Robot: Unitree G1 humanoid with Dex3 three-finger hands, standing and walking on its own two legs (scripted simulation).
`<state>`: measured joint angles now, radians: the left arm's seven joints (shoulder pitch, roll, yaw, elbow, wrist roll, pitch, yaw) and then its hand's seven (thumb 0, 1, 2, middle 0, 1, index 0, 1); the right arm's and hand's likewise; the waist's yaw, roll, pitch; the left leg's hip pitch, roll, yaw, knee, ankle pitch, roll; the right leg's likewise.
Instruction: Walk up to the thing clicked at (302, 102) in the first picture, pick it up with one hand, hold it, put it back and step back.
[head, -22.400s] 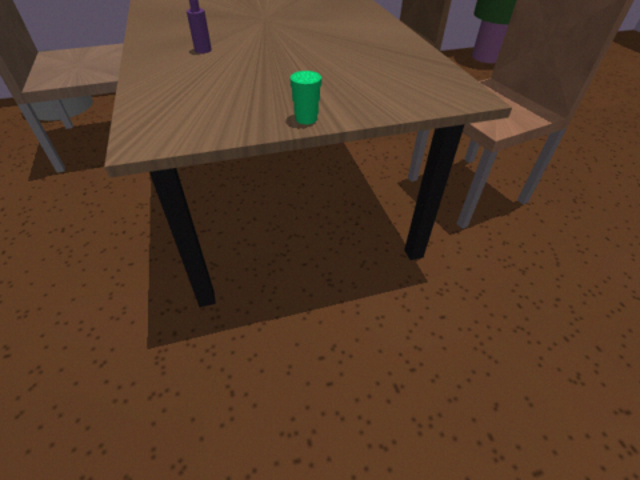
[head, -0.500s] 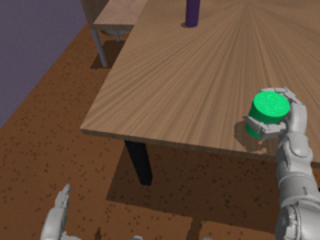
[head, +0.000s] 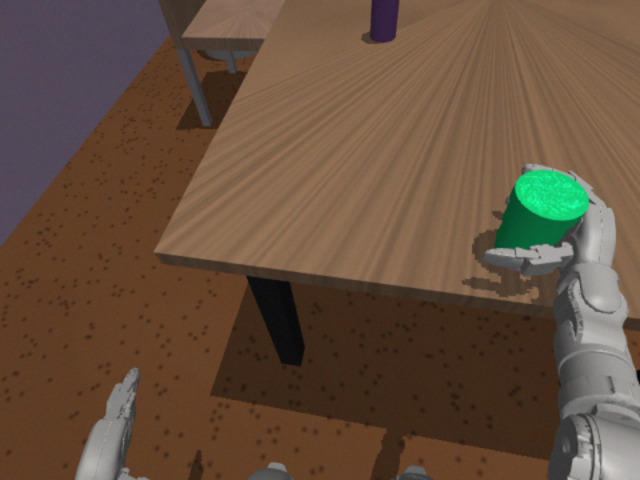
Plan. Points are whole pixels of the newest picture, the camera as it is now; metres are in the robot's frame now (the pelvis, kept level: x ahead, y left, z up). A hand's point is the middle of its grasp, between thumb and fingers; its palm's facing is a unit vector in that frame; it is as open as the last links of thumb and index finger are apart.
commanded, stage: open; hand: right
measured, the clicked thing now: (532, 224) +0.45 -0.22 +0.06
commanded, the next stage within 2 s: withdraw in 0.04 s
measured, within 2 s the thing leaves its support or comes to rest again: neither
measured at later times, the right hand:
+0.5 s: hand (607, 167) +0.45 -0.26 +0.16, palm faces +0.26 +0.96 +0.00, open 17.4 cm
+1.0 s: hand out of the picture +0.41 -0.40 +0.18, palm faces +0.56 +0.78 -0.28, open 17.6 cm
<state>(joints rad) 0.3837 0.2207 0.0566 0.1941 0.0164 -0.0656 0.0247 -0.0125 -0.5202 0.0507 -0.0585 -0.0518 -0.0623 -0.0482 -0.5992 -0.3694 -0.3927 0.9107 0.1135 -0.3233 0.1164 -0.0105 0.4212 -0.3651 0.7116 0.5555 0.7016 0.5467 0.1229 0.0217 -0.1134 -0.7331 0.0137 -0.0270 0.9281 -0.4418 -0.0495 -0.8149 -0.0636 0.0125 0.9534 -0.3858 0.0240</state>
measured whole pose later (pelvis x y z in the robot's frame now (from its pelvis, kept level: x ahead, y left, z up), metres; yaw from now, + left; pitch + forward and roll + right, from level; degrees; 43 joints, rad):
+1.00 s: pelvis +0.02 +0.00 +0.04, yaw -1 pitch +8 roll +1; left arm 0.36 0.25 0.02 0.38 -0.04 -0.01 0.00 -0.01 -0.51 0.05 -0.06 -0.05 -0.06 -0.04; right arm -0.64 -0.73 -0.50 0.93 -0.03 -0.06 0.03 -0.02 0.58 -0.04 0.06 0.06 0.06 0.06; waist 0.03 0.01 -0.07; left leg -0.44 0.03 -0.01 0.64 -0.35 -0.05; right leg -0.53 -0.05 0.01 0.69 -0.30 0.03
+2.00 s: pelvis +0.00 +0.02 +0.05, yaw -2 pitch -2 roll -1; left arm 0.33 0.23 0.15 0.48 -0.01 -0.10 0.07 -0.01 -0.51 0.05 -0.06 -0.05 -0.06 -0.05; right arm 0.45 -0.33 -0.38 -0.09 0.05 -0.27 -0.04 -0.01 0.57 -0.05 0.05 0.06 0.06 0.06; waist -0.05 -0.04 0.02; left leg -0.23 0.05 0.00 0.60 -0.32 -0.03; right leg -0.28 -0.03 0.02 0.54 -0.22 0.04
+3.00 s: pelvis +0.03 +0.01 +0.05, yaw -1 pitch +1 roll +0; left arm 0.21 0.21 0.00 0.69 0.01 -0.01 0.05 0.01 0.90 0.90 -0.20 -0.30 -0.20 -0.30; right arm 0.21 -0.17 -0.01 0.60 -0.01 -0.11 -0.08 -0.01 0.52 -0.06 0.05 0.05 0.06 0.06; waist -0.01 0.01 0.04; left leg -0.21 0.04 -0.01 0.52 -0.32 -0.04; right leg -0.28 -0.04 0.00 0.52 -0.25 0.03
